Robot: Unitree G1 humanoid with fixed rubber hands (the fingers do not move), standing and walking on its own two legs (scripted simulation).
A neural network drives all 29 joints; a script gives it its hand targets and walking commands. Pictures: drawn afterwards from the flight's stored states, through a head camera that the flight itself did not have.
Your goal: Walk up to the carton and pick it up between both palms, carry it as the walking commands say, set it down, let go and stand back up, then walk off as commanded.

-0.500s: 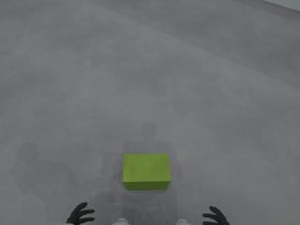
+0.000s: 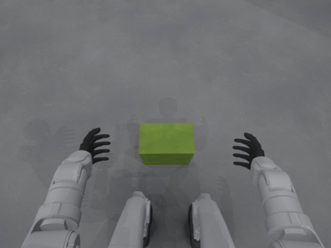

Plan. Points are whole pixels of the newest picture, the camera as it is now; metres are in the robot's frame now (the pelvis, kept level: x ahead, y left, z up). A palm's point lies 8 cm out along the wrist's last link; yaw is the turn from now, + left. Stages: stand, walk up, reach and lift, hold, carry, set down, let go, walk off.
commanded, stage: reach and lift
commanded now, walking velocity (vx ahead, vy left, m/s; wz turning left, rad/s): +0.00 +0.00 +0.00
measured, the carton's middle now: (166, 145) +0.50 +0.03 -0.55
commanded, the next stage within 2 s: none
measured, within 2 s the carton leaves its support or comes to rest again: neither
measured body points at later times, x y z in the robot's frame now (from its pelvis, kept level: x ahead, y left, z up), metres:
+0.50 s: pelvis +0.03 -0.01 -0.02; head +0.31 +0.00 +0.33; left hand +0.50 +0.25 -0.12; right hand +0.52 -0.20 -0.13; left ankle +0.10 +0.13 -0.64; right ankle +0.10 -0.13 -0.64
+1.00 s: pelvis +0.02 +0.00 -0.09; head +0.32 +0.01 +0.24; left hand +0.51 +0.25 -0.21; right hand +0.52 -0.20 -0.22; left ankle +0.10 +0.13 -0.64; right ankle +0.10 -0.13 -0.64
